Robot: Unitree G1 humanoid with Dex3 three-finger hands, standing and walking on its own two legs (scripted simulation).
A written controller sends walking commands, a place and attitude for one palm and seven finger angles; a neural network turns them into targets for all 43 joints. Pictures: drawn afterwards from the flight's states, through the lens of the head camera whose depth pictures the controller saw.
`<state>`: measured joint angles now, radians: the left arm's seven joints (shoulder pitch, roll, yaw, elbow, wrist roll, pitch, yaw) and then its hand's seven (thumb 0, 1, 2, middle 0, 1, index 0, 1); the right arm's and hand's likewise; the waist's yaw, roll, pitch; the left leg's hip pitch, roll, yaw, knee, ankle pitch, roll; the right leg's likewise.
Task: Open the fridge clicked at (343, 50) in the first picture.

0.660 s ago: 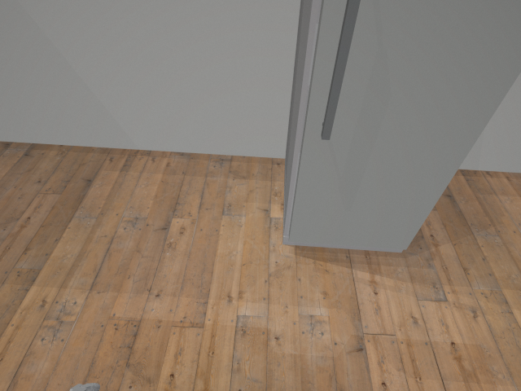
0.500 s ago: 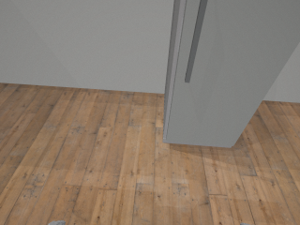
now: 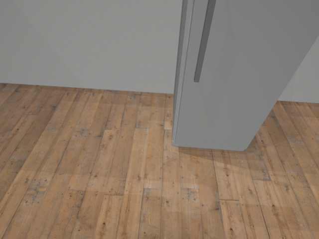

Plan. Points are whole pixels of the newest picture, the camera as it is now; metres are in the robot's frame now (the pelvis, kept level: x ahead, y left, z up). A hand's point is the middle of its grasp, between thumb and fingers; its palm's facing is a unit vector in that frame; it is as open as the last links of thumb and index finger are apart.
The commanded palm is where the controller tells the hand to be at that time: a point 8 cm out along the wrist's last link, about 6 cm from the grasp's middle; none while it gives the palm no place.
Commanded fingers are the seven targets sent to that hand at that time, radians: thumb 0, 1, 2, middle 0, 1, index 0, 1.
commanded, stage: stand and wait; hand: left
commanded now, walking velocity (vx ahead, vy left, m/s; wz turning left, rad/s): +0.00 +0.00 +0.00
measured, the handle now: (206, 25) +0.82 -0.13 +0.17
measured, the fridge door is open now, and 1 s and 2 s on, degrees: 0 0 0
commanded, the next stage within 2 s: look at it before walking up in 0.16 s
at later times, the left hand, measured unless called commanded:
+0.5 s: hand out of the picture +0.09 +0.24 -0.15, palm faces -0.02 -0.94 -0.33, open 7.4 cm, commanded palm none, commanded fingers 0.00 0.90 0.90 -0.20 -0.30 -0.20 -0.30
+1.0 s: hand out of the picture +0.08 +0.24 -0.16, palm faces -0.01 -0.94 -0.34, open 7.4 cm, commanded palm none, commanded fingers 0.00 0.90 0.90 -0.20 -0.30 -0.20 -0.30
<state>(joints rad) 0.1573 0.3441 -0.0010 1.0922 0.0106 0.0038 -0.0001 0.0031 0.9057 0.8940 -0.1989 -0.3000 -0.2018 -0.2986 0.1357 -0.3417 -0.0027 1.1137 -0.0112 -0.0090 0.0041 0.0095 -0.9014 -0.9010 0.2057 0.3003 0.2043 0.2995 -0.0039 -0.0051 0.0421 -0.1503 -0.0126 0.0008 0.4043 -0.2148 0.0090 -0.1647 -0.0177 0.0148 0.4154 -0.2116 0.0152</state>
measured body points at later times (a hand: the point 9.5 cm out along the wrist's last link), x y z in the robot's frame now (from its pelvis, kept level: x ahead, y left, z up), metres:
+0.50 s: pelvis +0.00 -0.01 +0.00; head +0.00 -0.01 +0.45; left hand +0.09 +0.29 -0.13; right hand +0.09 -0.30 -0.13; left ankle +0.00 +0.11 -0.74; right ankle +0.01 -0.13 -0.74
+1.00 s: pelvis +0.01 -0.01 +0.00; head +0.01 -0.01 +0.45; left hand +0.08 +0.29 -0.13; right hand +0.09 -0.30 -0.13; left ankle +0.00 +0.11 -0.74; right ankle +0.01 -0.13 -0.74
